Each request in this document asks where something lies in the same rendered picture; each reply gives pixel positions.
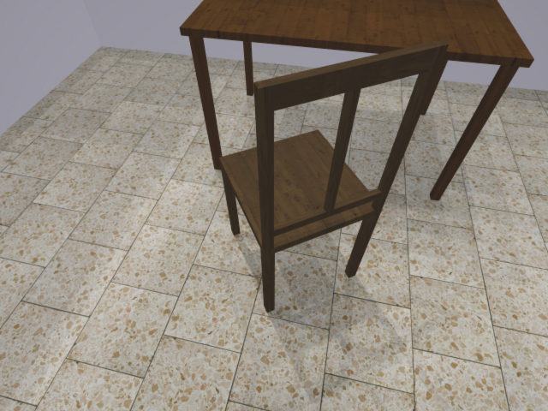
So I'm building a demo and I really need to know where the table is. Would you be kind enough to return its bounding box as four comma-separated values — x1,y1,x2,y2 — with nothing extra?
180,0,534,201

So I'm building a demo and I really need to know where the chair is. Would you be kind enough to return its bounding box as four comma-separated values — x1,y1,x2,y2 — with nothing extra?
219,39,449,313

